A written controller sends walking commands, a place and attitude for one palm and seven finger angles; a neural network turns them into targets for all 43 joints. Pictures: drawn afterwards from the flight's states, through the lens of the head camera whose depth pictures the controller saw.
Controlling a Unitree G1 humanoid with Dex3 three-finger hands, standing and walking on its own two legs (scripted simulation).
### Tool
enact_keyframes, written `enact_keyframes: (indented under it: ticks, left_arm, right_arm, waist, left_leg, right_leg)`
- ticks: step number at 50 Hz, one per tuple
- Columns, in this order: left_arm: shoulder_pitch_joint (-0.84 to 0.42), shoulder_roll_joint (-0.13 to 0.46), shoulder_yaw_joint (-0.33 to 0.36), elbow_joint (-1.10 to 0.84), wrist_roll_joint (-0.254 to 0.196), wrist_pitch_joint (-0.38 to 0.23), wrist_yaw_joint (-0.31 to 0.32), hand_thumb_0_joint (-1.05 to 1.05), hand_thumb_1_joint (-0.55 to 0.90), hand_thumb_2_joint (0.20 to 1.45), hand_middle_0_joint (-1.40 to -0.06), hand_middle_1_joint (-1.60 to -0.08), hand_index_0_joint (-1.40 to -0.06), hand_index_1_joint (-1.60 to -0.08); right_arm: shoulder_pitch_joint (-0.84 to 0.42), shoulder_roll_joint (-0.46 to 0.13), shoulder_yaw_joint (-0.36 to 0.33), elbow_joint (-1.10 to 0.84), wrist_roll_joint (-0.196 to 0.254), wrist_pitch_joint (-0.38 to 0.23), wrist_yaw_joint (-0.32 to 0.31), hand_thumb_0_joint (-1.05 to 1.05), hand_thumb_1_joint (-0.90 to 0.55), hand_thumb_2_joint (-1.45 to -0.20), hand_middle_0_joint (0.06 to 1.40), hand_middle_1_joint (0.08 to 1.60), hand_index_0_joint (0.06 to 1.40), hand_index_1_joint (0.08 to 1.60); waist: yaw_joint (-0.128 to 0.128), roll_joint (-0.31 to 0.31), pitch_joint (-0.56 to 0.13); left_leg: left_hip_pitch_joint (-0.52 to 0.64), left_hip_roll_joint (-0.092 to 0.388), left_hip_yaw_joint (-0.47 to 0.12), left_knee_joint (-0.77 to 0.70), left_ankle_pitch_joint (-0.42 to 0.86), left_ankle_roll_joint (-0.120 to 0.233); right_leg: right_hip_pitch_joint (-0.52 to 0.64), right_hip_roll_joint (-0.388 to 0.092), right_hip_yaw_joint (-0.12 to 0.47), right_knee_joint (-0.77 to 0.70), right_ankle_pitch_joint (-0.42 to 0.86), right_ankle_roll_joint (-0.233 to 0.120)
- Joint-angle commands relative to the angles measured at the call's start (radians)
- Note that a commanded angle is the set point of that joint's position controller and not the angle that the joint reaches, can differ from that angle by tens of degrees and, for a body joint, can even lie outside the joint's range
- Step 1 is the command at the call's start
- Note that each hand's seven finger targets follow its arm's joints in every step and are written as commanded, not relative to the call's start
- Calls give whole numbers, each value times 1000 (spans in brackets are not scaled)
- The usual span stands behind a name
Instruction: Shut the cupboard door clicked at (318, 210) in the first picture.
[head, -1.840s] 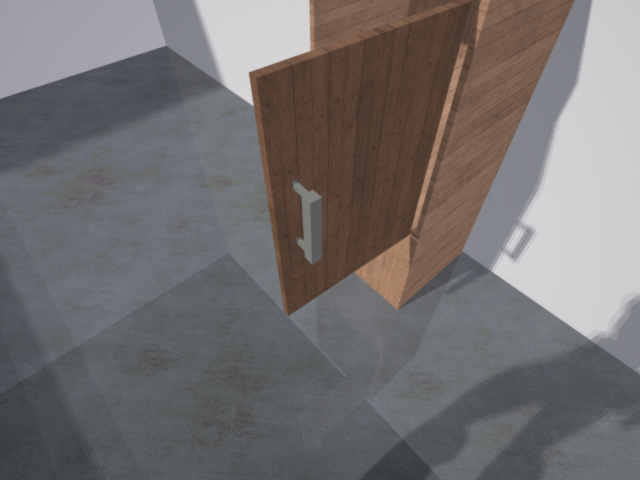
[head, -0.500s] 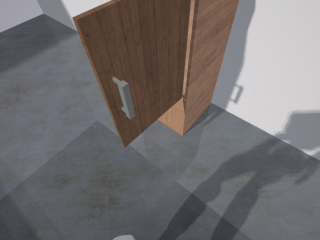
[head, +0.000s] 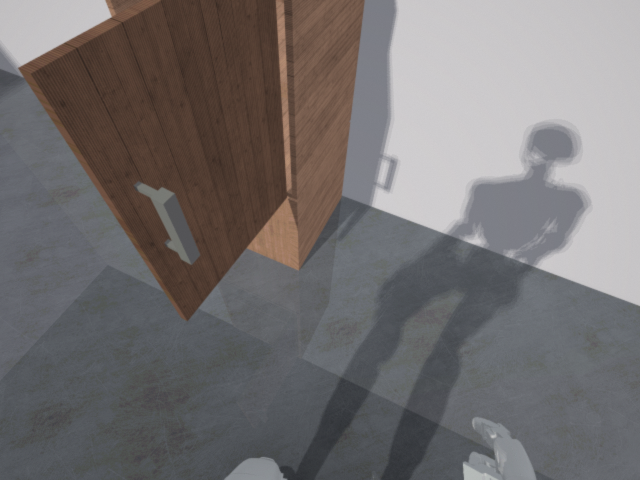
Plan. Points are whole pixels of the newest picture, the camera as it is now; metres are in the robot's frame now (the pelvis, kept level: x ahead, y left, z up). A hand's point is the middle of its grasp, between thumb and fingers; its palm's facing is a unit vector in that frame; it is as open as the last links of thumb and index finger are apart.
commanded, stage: walk to a spot facing it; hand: left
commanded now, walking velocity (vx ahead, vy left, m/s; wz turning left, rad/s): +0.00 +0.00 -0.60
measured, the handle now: (167, 224) +0.44 +0.29 -0.02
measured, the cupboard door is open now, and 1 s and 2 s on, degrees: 86 86 86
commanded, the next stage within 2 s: none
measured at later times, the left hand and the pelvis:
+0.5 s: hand (225, 432) +0.18 +0.16 -0.16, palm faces -0.34 -0.89 -0.29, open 7.4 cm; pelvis -0.01 +0.00 -0.02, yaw -19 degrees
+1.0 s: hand (305, 407) +0.23 +0.05 -0.16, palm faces -0.63 -0.74 -0.21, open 7.4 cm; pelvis +0.02 -0.04 -0.01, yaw -38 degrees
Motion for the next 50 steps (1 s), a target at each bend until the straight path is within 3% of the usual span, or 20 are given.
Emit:
enact_keyframes:
  ticks: [1, 2, 3, 8, 14, 18, 19, 20, 21, 22, 25, 32, 34, 35, 37, 39, 45, 48, 49, 50]
  left_arm:
    - [-24, 144, 43, -103, -22, -18, -1, 0, 900, 900, -200, -300, -200, -300]
    - [-18, 119, 32, -123, -23, -22, -16, 0, 900, 900, -200, -300, -200, -300]
    - [-28, 151, 35, -142, -8, -28, -24, 0, 900, 900, -200, -300, -200, -300]
    - [-78, 117, 28, -108, -10, -4, -53, 0, 900, 900, -200, -300, -200, -300]
    - [-174, 101, 10, -127, -12, 4, -70, 0, 900, 900, -200, -300, -200, -300]
    - [-121, 130, 11, -109, -13, -10, -66, 0, 900, 900, -200, -300, -200, -300]
    - [-56, 171, 19, -90, -12, -19, -60, 0, 900, 900, -200, -300, -200, -300]
    - [-7, 292, 42, -74, -1, -33, -43, 0, 900, 900, -200, -300, -200, -300]
    - [46, 341, 49, -60, -14, -28, -27, 0, 900, 900, -200, -300, -200, -300]
    - [6, 324, 45, -72, -11, -19, -20, 0, 900, 900, -200, -300, -200, -300]
    - [-154, 242, 33, -119, -3, -6, -5, 0, 900, 900, -200, -300, -200, -300]
    - [-211, 213, 29, -138, -14, 5, -21, 0, 900, 900, -200, -300, -200, -300]
    - [-199, 116, 9, -182, -23, 10, -38, 0, 900, 900, -200, -300, -200, -300]
    - [-241, 147, 18, -187, -10, 6, -47, 0, 900, 900, -200, -300, -200, -300]
    - [-236, 125, 26, -159, -4, -2, -69, 0, 900, 900, -200, -300, -200, -300]
    - [-251, 97, 16, -151, -4, -3, -84, 0, 900, 900, -200, -300, -200, -300]
    - [-292, 60, 3, -150, -4, -29, -94, 0, 900, 900, -200, -300, -200, -300]
    - [-132, 98, 17, -88, -2, -44, -84, 0, 900, 900, -200, -300, -200, -300]
    - [21, 184, 41, -41, 1, -55, -72, 0, 900, 900, -200, -300, -200, -300]
    - [157, 310, 72, 1, -7, -59, -53, 0, 900, 900, -200, -300, -200, -300]
  right_arm:
    - [190, -202, -46, -37, -10, -46, -19, 0, -900, -900, 200, 300, 200, 300]
    - [214, -269, -54, -49, -21, -45, -20, 0, -900, -900, 200, 300, 200, 300]
    - [208, -267, -47, -79, -23, -39, -19, 0, -900, -900, 200, 300, 200, 300]
    - [181, -195, -22, -79, -32, -46, -20, 0, -900, -900, 200, 300, 200, 300]
    - [244, -232, -38, -35, -34, -38, -4, 0, -900, -900, 200, 300, 200, 300]
    - [243, -252, -49, -28, -28, -31, 7, 0, -900, -900, 200, 300, 200, 300]
    - [236, -239, -49, -32, -22, -30, 11, 0, -900, -900, 200, 300, 200, 300]
    - [242, -157, -31, -61, -12, -27, 18, 0, -900, -900, 200, 300, 200, 300]
    - [174, -161, -25, -90, -9, -18, 10, 0, -900, -900, 200, 300, 200, 300]
    - [171, -153, -28, -85, -5, -12, 8, 0, -900, -900, 200, 300, 200, 300]
    - [202, -156, -31, -41, -11, -5, 9, 0, -900, -900, 200, 300, 200, 300]
    - [355, -145, -27, 5, -11, -27, 5, 0, -900, -900, 200, 300, 200, 300]
    - [394, -309, -55, -16, -39, -44, -6, 0, -900, -900, 200, 300, 200, 300]
    - [377, -304, -53, -18, -41, -51, -5, 0, -900, -900, 200, 300, 200, 300]
    - [283, -246, -37, -35, -42, -58, -1, 0, -900, -900, 200, 300, 200, 300]
    - [282, -217, -34, -28, -42, -62, 0, 0, -900, -900, 200, 300, 200, 300]
    - [383, -221, -46, 22, -42, -68, 15, 0, -900, -900, 200, 300, 200, 300]
    - [343, -214, -45, 21, -34, -66, 25, 0, -900, -900, 200, 300, 200, 300]
    - [293, -173, -36, -7, -18, -67, 35, 0, -900, -900, 200, 300, 200, 300]
    - [155, -107, -16, -82, -9, -67, 41, 0, -900, -900, 200, 300, 200, 300]
  waist:
    - [-102, 143, -203]
    - [-86, 350, -173]
    - [-81, 227, -125]
    - [-50, 199, -142]
    - [-86, 250, -108]
    - [-55, 225, -135]
    - [-20, 143, -158]
    - [-6, -206, -186]
    - [45, -254, -187]
    - [20, -167, -159]
    - [-52, -208, -119]
    - [-127, -79, -113]
    - [-137, 358, -109]
    - [-138, 265, -88]
    - [-85, 221, -58]
    - [-94, 221, -48]
    - [-138, 215, -78]
    - [-58, 141, -131]
    - [26, -40, -192]
    - [104, -332, -155]
  left_leg:
    - [436, 239, -226, -420, 255, 92]
    - [436, 486, -434, -462, 430, 224]
    - [304, 545, -449, -430, 437, 291]
    - [291, 313, -64, -356, 710, 200]
    - [220, 326, 38, -362, 580, 179]
    - [180, 314, 86, -232, 533, 114]
    - [90, 283, 125, -105, 423, 62]
    - [-147, 144, 247, 136, 29, -14]
    - [-198, 98, 140, 315, -285, -19]
    - [-195, 111, 71, 384, -235, -8]
    - [-125, 116, 73, 346, -96, -21]
    - [243, 64, 89, -271, 96, 3]
    - [270, 486, -392, -556, -46, 184]
    - [193, 528, -424, -572, -68, 235]
    - [181, 411, -220, -542, -42, 191]
    - [219, 354, -58, -520, 17, 153]
    - [278, 375, 100, -461, 108, 143]
    - [157, 313, 211, -233, 135, 77]
    - [-75, 240, 308, 16, 86, 29]
    - [-380, 97, 291, 297, -297, -17]
  right_leg:
    - [-240, -84, 86, 168, 176, 12]
    - [-360, -31, -118, 405, -367, 74]
    - [-348, -99, -164, 535, -368, 98]
    - [-346, -147, -246, 681, -199, 119]
    - [-190, -150, -334, 357, -161, 101]
    - [9, -123, -360, 74, -10, 63]
    - [158, -174, -297, -55, 140, 36]
    - [328, -437, 49, -143, 434, -62]
    - [241, -564, 153, -135, 629, -172]
    - [156, -506, 112, -127, 436, -193]
    - [27, -380, 8, -116, 327, -139]
    - [-211, -257, 22, -23, 77, -38]
    - [-405, -62, -236, 405, -326, 71]
    - [-389, -136, -187, 567, -299, 70]
    - [-393, -175, -228, 631, -201, 82]
    - [-378, -189, -281, 537, -158, 85]
    - [-229, -165, -381, 211, -159, 66]
    - [88, -119, -415, -30, -36, 28]
    - [366, -272, -200, -122, -145, -41]
    - [457, -532, 249, -245, -109, -178]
